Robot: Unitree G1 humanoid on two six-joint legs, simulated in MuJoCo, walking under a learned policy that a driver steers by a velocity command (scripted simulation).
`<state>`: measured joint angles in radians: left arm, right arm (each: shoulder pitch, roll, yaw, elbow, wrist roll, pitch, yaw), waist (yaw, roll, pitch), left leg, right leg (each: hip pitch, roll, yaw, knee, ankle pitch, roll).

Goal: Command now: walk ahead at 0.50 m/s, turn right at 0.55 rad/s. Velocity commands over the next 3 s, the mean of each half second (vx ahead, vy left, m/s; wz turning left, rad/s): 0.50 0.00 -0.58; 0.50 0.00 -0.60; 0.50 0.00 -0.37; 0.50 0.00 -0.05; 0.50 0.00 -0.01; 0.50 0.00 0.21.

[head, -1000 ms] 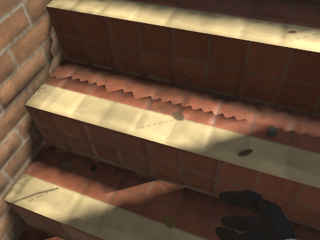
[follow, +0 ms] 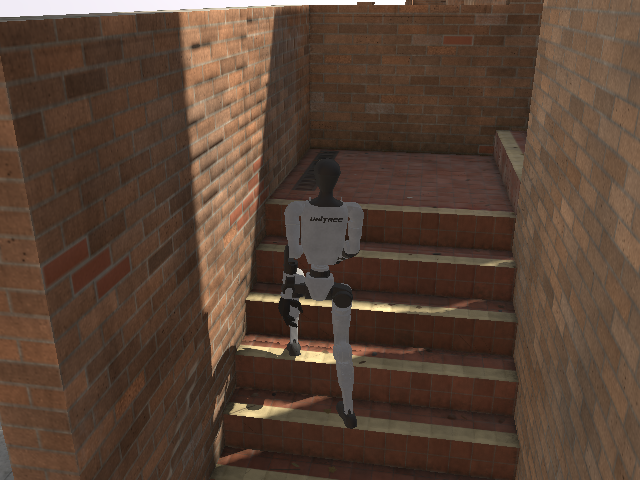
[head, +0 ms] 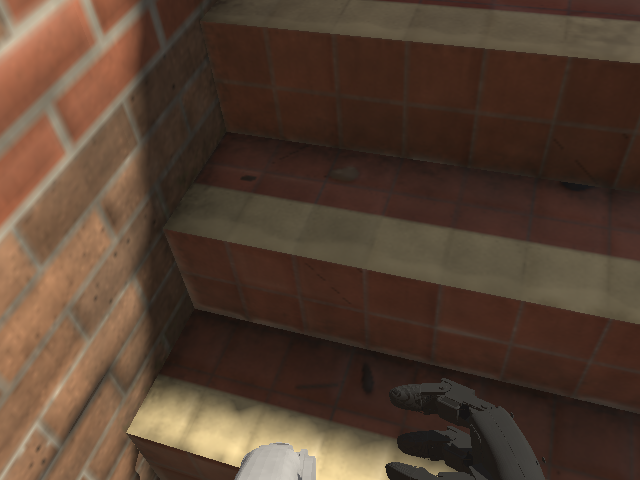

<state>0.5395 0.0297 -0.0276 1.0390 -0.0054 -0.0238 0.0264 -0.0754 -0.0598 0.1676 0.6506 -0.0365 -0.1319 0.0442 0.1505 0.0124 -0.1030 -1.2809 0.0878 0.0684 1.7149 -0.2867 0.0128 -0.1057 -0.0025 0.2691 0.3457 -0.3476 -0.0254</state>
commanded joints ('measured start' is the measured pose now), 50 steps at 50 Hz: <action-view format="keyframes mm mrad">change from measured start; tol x64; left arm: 1 116 246 53 17 -8 -29 27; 25 -868 -40 -114 -628 -56 4 -49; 50 -40 219 44 -42 -7 4 -19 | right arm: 1 -174 -84 -71 -209 29 -7 -43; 4 669 -488 -251 53 -49 24 -77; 25 750 -228 -191 443 23 98 -83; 50 -112 30 -58 -166 -5 10 -50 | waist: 1 -154 -252 -82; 50 -133 -177 -52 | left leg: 1 864 -148 224 -454 -244 26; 5 1359 360 -1298 -1403 -680 308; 12 743 204 -65 -1293 7 28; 23 1113 230 119 -1607 67 111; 29 1366 305 221 -1352 2239 207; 33 533 -151 -264 93 237 43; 37 89 -50 -207 807 182 157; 50 -109 -12 140 300 94 30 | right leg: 1 -284 -162 122 -238 1238 -242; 3 -305 -68 19 519 1802 -169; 6 -825 92 62 1692 356 -100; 16 -1382 34 -108 2216 311 -92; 29 -540 50 -594 1062 -200 -194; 33 208 -324 1045 -249 -582 -353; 40 -376 -73 -104 56 176 6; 50 70 -166 9 -128 739 -164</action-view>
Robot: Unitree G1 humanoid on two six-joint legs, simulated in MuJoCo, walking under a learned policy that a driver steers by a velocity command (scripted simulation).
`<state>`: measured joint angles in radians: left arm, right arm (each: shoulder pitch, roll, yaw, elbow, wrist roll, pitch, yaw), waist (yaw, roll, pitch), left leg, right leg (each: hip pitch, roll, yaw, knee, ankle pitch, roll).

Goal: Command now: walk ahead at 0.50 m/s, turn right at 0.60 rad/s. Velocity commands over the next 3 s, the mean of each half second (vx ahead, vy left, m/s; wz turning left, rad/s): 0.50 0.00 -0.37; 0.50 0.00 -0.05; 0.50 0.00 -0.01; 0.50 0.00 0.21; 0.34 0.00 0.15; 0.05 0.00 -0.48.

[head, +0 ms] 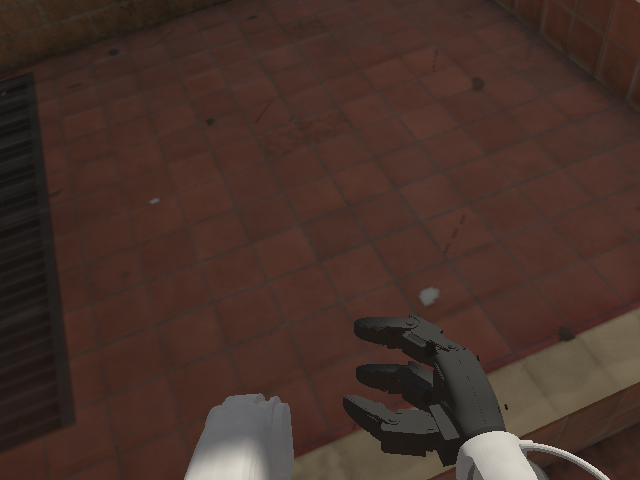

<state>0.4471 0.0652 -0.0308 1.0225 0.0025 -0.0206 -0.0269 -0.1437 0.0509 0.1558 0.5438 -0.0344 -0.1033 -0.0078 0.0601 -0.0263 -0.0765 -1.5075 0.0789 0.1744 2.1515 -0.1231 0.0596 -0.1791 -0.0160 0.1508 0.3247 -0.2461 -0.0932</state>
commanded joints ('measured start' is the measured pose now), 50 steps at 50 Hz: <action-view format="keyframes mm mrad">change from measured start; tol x32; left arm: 1 -4 183 50 -29 -18 12 37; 10 -632 30 2 -349 -7 -120 -92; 26 95 312 75 -195 52 -10 22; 32 -30 -32 1 -175 61 -25 36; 50 106 332 90 -36 -40 -6 63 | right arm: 1 -22 -76 -57 -44 -12 -26 13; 10 579 -150 -144 365 -15 86 -9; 46 -96 -79 -20 -197 35 81 32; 50 277 -282 -144 -45 47 80 33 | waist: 1 -75 -159 -136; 5 -235 -268 -321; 8 -216 527 -621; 15 73 -21 156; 50 -223 -292 -75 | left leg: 1 249 -22 48 -172 -156 4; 5 1049 -143 -65 -976 -500 -12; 7 1615 137 -788 -1354 -529 258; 10 1194 -34 -426 -1353 -71 203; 13 787 99 -700 -1544 -685 183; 22 758 47 -355 -1481 -640 19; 27 402 -154 -321 20 -144 -39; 39 -3 -131 -353 480 -265 -18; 45 134 54 -177 -128 -341 -49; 50 964 -144 -18 -766 -697 69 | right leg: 1 178 -170 48 -51 1065 -107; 6 -132 -96 38 482 2092 -146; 8 -565 130 230 1496 296 -5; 12 -717 36 178 1718 -231 -18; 19 -551 -119 -71 1045 37 64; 23 63 8 -342 411 -104 156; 25 187 -375 700 -113 -592 -80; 46 -114 -262 15 -361 -5 -69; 50 105 -212 -166 7 1341 -65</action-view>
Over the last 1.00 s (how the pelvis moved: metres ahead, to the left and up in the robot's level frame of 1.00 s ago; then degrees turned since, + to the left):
0.47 -0.12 0.43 -34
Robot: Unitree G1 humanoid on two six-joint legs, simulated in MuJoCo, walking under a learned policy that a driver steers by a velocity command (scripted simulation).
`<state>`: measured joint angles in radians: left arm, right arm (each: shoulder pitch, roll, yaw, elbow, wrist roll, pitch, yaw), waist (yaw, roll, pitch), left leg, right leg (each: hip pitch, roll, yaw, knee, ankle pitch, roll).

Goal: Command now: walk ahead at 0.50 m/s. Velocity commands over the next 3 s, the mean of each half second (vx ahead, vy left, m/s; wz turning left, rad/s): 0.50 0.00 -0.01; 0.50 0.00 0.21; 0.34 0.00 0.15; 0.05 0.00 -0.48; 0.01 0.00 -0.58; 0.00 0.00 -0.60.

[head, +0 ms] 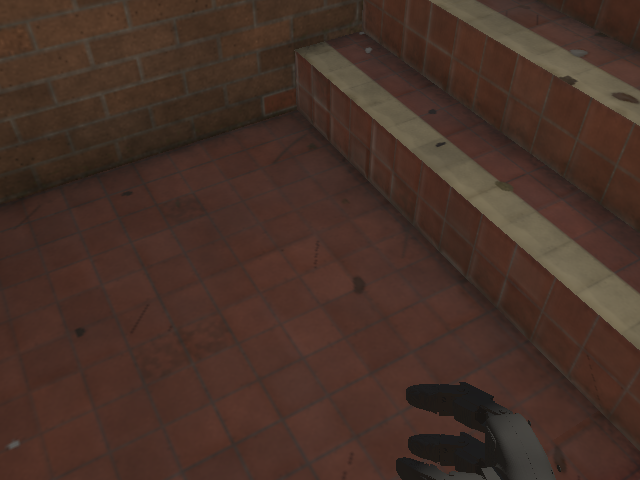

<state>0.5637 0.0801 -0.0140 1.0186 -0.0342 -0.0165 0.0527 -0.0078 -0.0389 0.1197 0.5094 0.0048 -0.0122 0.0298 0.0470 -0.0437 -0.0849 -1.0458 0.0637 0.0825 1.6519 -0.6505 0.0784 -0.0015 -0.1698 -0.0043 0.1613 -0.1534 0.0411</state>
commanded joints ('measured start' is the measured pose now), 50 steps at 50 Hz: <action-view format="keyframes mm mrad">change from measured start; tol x32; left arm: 1 -28 298 76 -44 -4 -17 -29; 28 -738 92 24 -414 -11 -51 -118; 37 -110 399 121 -317 62 -66 -66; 50 -327 250 73 -236 63 -109 -49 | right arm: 1 261 -236 -135 51 5 -5 2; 27 674 -169 -99 458 -14 -73 -56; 50 187 -207 -154 173 5 -41 -12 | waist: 1 -236 -212 -110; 3 -246 563 -93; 13 66 25 138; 29 -166 150 219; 35 83 255 20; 38 96 -182 -398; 50 -92 -11 135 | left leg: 1 637 -108 -94 -441 -72 89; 4 714 201 -1117 -1434 -626 214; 7 340 175 -694 -1186 -325 111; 14 537 110 -326 -1274 180 42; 27 1179 164 -180 -1548 712 68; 34 1215 156 -116 -1208 1623 66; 36 772 90 -141 -773 1192 54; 37 398 -95 -143 -417 196 3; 50 321 79 -150 -595 675 -54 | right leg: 1 -97 -75 12 351 1283 -208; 3 -645 269 111 1056 3 -173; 10 -987 228 218 1781 87 -250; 28 -991 98 -85 624 220 -67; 34 -444 237 -145 355 61 -172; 37 607 -285 497 424 276 -382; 43 -163 -117 105 27 97 -240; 50 -318 -41 -165 -21 218 -199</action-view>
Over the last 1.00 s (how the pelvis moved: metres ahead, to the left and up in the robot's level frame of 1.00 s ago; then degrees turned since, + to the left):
0.31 -0.07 0.20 -9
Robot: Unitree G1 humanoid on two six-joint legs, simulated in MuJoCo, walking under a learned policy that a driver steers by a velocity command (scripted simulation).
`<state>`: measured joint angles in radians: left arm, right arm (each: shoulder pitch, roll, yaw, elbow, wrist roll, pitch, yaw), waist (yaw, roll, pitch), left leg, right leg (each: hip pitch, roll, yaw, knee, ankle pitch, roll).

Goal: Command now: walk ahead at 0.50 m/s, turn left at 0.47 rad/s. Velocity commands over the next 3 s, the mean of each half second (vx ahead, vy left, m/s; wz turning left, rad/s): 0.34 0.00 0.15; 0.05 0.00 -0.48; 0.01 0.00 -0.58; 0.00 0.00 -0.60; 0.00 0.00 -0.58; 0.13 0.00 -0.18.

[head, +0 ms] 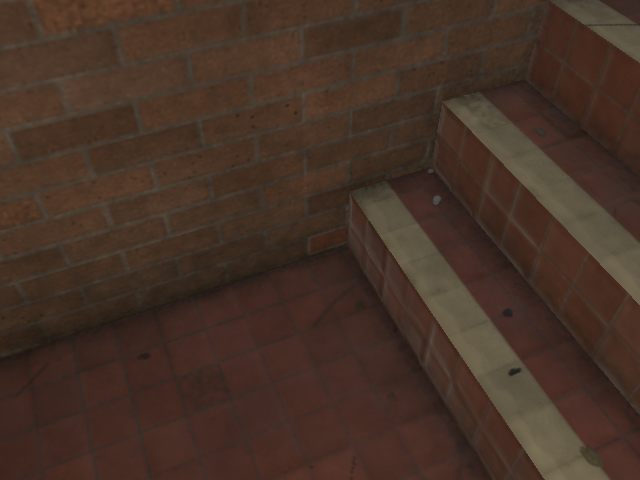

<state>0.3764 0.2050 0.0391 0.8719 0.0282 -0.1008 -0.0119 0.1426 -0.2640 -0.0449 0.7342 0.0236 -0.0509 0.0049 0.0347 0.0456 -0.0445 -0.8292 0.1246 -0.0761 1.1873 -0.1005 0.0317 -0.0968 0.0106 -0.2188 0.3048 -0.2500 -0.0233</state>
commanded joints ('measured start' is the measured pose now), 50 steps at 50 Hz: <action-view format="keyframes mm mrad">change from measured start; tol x32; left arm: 1 -112 142 24 -85 -1 -25 23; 50 -212 244 84 -318 -22 105 68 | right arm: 1 -17 17 11 -66 -14 -8 22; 8 -146 -31 -12 -152 -13 -7 62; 13 316 -216 -72 -88 -55 -14 4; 50 -61 -57 -25 -111 -40 56 -60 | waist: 1 -53 -83 92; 9 -70 -132 23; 13 -183 96 -497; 22 15 29 -64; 50 -43 -170 -141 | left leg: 1 118 12 37 -220 159 0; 8 154 -91 174 -490 -65 77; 10 535 -195 189 -649 45 131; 12 1223 291 -526 -634 668 400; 20 522 157 -18 -899 545 227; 36 791 136 213 -621 484 52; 39 139 -165 61 126 -580 -122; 50 267 -142 -10 -274 -257 -125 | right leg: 1 -188 -226 41 -164 316 -127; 10 94 -245 -8 402 942 -37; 12 -588 0 103 1115 -391 80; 14 -676 -37 324 1217 -302 69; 35 -441 -41 146 239 53 -9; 38 150 -281 570 182 1062 -219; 50 -143 -181 573 75 310 -187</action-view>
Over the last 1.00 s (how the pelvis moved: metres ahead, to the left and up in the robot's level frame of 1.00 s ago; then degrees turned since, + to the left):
0.52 0.03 0.19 8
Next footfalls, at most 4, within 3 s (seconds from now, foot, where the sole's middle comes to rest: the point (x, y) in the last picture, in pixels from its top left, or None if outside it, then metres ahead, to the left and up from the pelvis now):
0.22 left None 0.31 0.16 -0.78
0.74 right None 0.43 -0.08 -0.78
1.18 left None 0.48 0.16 -0.78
1.58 right None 0.32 -0.06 -0.78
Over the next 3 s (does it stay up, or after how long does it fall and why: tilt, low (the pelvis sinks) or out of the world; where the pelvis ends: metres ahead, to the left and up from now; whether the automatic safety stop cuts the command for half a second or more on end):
stays up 0.31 0.05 -0.01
